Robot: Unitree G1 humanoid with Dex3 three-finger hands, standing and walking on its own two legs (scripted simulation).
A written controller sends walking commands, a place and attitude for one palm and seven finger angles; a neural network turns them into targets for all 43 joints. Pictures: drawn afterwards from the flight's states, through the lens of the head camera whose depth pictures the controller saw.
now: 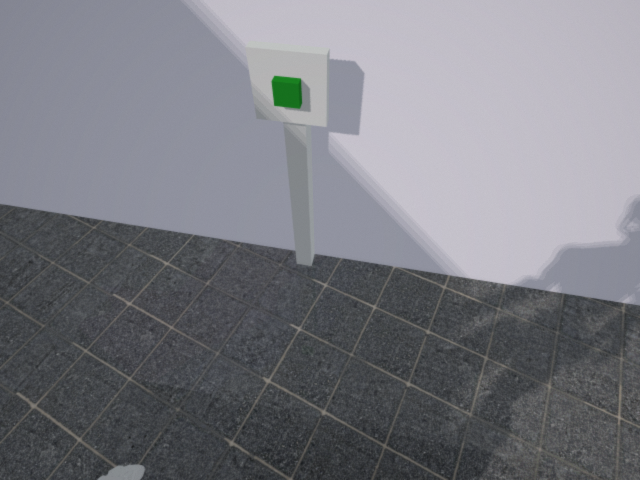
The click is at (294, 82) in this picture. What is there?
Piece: button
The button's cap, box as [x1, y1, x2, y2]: [272, 76, 301, 108]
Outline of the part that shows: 274,76 272,79 274,105 299,108 301,104 300,78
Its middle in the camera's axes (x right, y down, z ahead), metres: -0.08 -0.34 +0.89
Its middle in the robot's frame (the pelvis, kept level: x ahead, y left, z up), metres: +0.89 +0.12 -0.02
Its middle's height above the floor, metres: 0.77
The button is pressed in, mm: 0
